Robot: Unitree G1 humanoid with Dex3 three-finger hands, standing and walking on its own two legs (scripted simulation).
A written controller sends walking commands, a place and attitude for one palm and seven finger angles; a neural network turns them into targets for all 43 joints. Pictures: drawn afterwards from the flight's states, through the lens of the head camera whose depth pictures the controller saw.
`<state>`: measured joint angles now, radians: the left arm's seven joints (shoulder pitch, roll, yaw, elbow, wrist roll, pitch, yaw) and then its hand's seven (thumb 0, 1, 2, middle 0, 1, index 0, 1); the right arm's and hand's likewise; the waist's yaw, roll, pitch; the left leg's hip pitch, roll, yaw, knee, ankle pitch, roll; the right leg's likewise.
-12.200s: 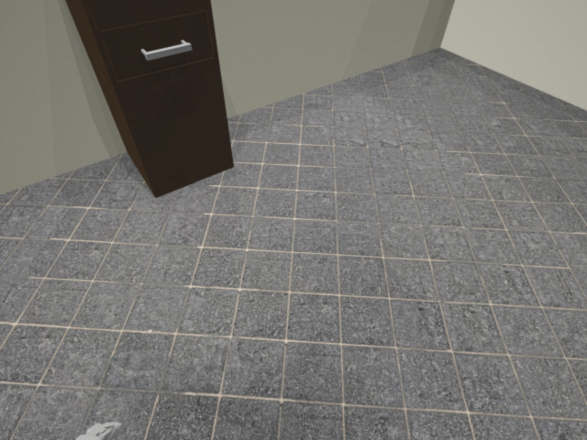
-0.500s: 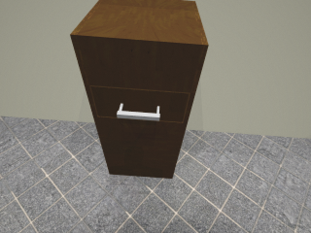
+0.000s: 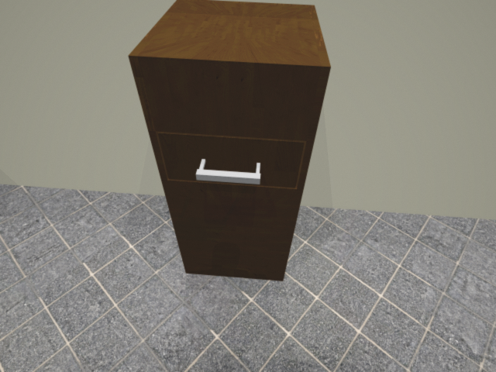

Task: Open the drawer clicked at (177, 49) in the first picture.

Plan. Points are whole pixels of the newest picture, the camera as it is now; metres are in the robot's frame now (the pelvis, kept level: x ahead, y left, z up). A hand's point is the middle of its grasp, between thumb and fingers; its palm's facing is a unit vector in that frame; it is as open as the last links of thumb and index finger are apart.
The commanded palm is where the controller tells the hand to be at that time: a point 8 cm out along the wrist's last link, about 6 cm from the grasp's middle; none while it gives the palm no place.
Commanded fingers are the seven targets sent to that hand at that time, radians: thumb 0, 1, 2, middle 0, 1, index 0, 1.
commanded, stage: come to a stop and stand still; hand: left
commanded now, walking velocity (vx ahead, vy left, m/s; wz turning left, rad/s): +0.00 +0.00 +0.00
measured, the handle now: (229, 170) +0.64 +0.09 -0.09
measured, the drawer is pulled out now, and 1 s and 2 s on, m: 0.00 0.00 0.00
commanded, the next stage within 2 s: look again from close up in 1.18 s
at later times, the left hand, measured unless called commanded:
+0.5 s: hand out of the picture -0.15 +0.16 -0.18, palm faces +0.11 -0.98 -0.18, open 7.4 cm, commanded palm none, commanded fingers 0.00 0.90 0.90 -0.20 -0.30 -0.20 -0.30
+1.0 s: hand out of the picture -0.05 +0.24 -0.18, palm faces +0.00 -0.98 -0.20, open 7.4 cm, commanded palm none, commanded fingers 0.00 0.90 0.90 -0.20 -0.30 -0.20 -0.30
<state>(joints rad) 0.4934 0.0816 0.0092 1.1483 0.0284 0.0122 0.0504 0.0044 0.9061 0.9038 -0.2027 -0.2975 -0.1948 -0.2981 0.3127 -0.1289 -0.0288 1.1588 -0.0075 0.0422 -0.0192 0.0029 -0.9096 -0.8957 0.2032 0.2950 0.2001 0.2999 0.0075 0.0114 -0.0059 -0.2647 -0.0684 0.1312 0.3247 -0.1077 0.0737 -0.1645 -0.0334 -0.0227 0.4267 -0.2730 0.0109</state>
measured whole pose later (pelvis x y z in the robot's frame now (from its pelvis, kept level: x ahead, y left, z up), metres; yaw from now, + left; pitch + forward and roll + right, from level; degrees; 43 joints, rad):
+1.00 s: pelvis -0.06 +0.06 +0.00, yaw -2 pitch +0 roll +0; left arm 0.25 0.16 0.01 1.12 0.02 0.00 0.04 0.01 0.92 0.90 -0.20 -0.30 -0.19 -0.30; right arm 0.29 -0.11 0.01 1.17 -0.01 -0.01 -0.04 0.02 -0.93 -0.90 0.20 0.30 0.20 0.30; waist 0.00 -0.02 0.03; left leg -0.16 -0.05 0.07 0.38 -0.23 0.07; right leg -0.12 -0.05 -0.06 0.39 -0.27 0.03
